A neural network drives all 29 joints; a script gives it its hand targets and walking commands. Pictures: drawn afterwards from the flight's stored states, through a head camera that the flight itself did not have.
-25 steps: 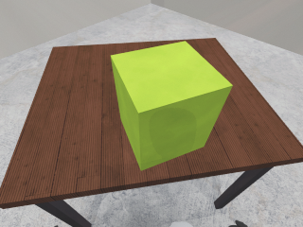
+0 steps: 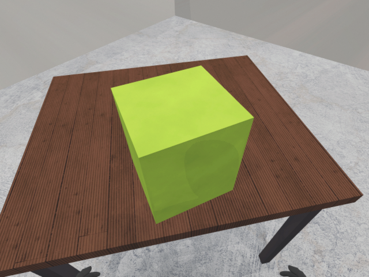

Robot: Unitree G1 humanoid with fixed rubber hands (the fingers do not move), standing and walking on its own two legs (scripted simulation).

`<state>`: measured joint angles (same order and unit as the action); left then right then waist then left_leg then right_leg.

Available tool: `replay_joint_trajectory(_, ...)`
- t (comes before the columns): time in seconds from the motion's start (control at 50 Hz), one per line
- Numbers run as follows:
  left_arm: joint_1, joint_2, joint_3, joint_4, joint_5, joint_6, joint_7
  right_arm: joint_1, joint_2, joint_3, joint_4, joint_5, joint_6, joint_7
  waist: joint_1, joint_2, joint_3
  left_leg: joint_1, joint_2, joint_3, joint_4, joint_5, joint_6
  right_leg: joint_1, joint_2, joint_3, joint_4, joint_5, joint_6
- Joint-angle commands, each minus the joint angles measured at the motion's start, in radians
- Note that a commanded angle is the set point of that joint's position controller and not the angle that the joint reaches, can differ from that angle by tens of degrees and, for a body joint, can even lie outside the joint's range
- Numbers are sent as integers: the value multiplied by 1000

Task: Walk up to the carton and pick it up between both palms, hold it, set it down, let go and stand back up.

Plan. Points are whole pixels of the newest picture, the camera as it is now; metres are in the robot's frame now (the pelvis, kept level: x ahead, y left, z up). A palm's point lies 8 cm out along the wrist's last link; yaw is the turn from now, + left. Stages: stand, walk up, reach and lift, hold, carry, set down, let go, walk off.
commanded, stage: walk up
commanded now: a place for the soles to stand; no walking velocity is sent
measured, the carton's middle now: (178, 144) +0.39 +0.01 +0.09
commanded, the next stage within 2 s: none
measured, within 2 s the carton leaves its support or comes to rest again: neither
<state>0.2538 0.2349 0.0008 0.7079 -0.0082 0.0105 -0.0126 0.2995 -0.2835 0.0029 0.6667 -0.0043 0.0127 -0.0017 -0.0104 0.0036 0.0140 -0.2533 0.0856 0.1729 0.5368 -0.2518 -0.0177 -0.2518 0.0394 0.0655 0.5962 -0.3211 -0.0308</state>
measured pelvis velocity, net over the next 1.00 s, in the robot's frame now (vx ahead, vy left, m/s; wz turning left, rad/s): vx -0.07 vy -0.10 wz -0.06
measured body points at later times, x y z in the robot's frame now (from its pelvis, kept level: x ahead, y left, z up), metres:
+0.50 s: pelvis +0.00 +0.00 +0.00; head +0.01 +0.00 +0.45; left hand +0.11 +0.25 -0.11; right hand +0.09 -0.27 -0.11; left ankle +0.02 +0.13 -0.73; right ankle +0.00 -0.10 -0.73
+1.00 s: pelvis -0.07 -0.10 -0.02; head -0.05 -0.13 +0.43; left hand +0.04 +0.14 -0.12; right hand -0.01 -0.41 -0.14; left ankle -0.02 +0.06 -0.68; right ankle -0.05 -0.24 -0.73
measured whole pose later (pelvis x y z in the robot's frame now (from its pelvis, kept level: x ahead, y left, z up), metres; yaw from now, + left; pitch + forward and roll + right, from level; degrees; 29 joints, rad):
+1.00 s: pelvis -0.07 -0.10 -0.02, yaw -3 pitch -4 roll +1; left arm 0.26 0.22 0.02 0.73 0.02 0.05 -0.02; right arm 0.32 -0.35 -0.07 0.71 -0.02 0.06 -0.03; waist -0.01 0.05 0.10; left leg -0.49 0.05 -0.05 1.05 -0.51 -0.01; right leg -0.31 -0.04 0.02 0.73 -0.36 0.01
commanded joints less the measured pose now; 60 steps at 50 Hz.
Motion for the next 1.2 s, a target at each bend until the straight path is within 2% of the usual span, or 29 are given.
replay_joint_trajectory(0.0,-15,164,52,-90,3,-23,7,26,-122,-43,-73,-2,-25,-8,-2,-74,-1,104,66,-141,-78,22,62,-123,-110,165,-173,150,-33)
replay_joint_trajectory(0.04,-8,160,53,-91,2,-24,5,11,-127,-47,-74,-3,-28,-8,3,-35,0,106,64,-138,-75,28,59,-126,-110,171,-183,149,-34)
replay_joint_trajectory(0.1,-4,160,56,-94,3,-25,5,25,-131,-44,-61,-4,-29,-9,3,-67,-17,110,54,-126,-69,21,56,-105,-110,188,-208,129,-38)
replay_joint_trajectory(0.24,12,163,53,-87,7,-24,7,15,-129,-42,-46,-7,-34,-12,14,-45,-69,146,73,-122,-68,125,60,-40,-102,163,-168,288,-24)
replay_joint_trajectory(0.26,14,158,51,-87,7,-23,6,15,-130,-45,-46,-8,-32,-12,15,-9,-51,141,72,-123,-75,122,59,-53,-106,159,-168,283,-28)
replay_joint_trajectory(0.36,14,168,58,-83,6,-15,7,36,-124,-43,-34,-6,-27,-11,6,-48,-11,116,77,-127,-77,68,60,-83,-99,166,-193,200,-28)
replay_joint_trajectory(0.48,29,166,54,-75,6,-18,6,36,-135,-45,-29,-10,-31,-12,6,-17,-35,140,86,-129,-85,93,63,-74,-90,153,-172,224,-21)
replay_joint_trajectory(0.5,-81,237,82,-114,51,13,-18,94,-197,-99,-8,-27,-33,-52,-12,-72,57,152,173,-209,-60,325,116,-170,-67,77,-31,425,-19)
replay_joint_trajectory(0.52,-67,196,70,-130,64,31,-28,148,-251,-117,7,-38,-33,-68,-25,13,14,216,298,-288,-86,482,200,-212,-39,10,133,318,12)
replay_joint_trajectory(0.54,-54,154,65,-143,75,46,-35,159,-278,-131,16,-47,-30,-78,-33,128,14,225,443,-365,-137,647,310,-243,-24,-45,294,-43,37)
replay_joint_trajectory(0.56,-47,146,67,-146,85,62,-38,177,-271,-136,24,-55,-28,-84,-44,153,11,216,518,-399,-167,706,388,-269,-55,-22,464,-256,46)
replay_joint_trajectory(0.58,-59,148,72,-150,90,72,-40,162,-253,-137,22,-56,-28,-88,-41,120,-4,213,525,-395,-166,674,413,-282,-80,7,558,-263,47)
replay_joint_trajectory(0.66,-102,125,77,-164,56,85,-48,38,-209,-124,5,-47,-38,-93,-11,92,40,31,348,-201,-178,424,291,-227,-102,41,583,-129,79)
replay_joint_trajectory(0.7,-59,106,70,-148,34,83,-57,-11,-213,-122,-6,-48,-38,-87,-2,156,18,10,276,-122,-187,207,247,-187,-101,4,468,-114,83)
replay_joint_trajectory(0.76,-25,113,73,-124,0,56,-62,-59,-244,-133,-27,-47,-29,-61,-2,282,-36,-8,216,-87,-141,-50,210,-72,-92,-64,210,-154,74)
replay_joint_trajectory(0.78,23,138,84,-102,-4,45,-59,-70,-256,-132,-33,-45,-22,-51,20,253,-57,-41,206,-80,-74,-112,193,10,-79,-91,114,-67,66)
replay_joint_trajectory(0.8,96,167,102,-76,-4,33,-53,-64,-256,-125,-42,-41,-13,-42,55,174,-100,-100,193,-84,36,-177,163,151,-51,-121,-20,31,52)
replay_joint_trajectory(0.82,136,222,120,-48,5,23,-39,-8,-194,-100,-39,-30,-1,-28,67,9,-109,-160,108,-39,204,-247,118,213,-25,-97,-90,68,48)
replay_joint_trajectory(0.84,140,291,131,-48,13,18,-24,17,-100,-74,-59,-20,6,-18,92,-208,-93,-291,14,-42,362,-428,65,200,-114,87,-154,-28,8)
replay_joint_trajectory(0.86,67,366,134,-87,24,16,-8,-2,-65,-67,-106,-8,15,-21,74,-323,-19,-383,-47,-113,480,-510,11,12,-315,403,-284,-206,-88)
replay_joint_trajectory(0.88,-13,385,146,-100,24,20,7,-42,-121,-86,-122,-11,28,-32,76,-230,44,-300,-6,-252,562,-406,21,-203,-393,463,-373,-439,-183)
replay_joint_trajectory(0.9,-86,366,141,-104,19,19,16,-49,-154,-96,-115,-9,33,-34,53,-226,125,-290,-8,-274,604,-333,16,-288,-401,447,-404,-472,-215)
replay_joint_trajectory(0.94,-89,277,110,-91,40,5,24,26,-182,-108,-53,-11,26,-35,23,-183,175,-352,-27,-297,573,-227,8,-145,-328,286,-311,-183,-159)
replay_joint_trajectory(0.96,-70,253,104,-106,53,-4,25,91,-179,-111,-31,-18,21,-31,12,-188,104,-339,-27,-301,564,-225,1,-47,-330,267,-259,-70,-145)
replay_joint_trajectory(1.0,-53,225,108,-107,60,-11,26,103,-173,-112,-31,-28,21,-23,22,-196,76,-330,-43,-298,591,-219,-13,2,-352,259,-233,-27,-177)
replay_joint_trajectory(1.04,-2,206,103,-91,60,-20,34,52,-171,-113,-60,-43,31,-14,51,-133,91,-356,-55,-302,565,-213,-22,40,-379,269,-222,70,-198)
replay_joint_trajectory(1.08,25,214,104,-95,65,-26,46,38,-154,-110,-87,-44,41,-4,59,-130,96,-381,-58,-296,560,-211,-28,67,-409,261,-216,115,-218)
replay_joint_trajectory(1.12,45,230,107,-94,70,-26,54,45,-135,-108,-101,-48,45,9,62,-144,62,-370,-56,-280,495,-228,-26,106,-411,256,-214,71,-219)
replay_joint_trajectory(1.18,38,243,104,-112,68,-21,54,55,-105,-101,-112,-35,33,23,60,-171,14,-252,-50,-220,324,-257,-13,94,-380,162,-190,66,-195)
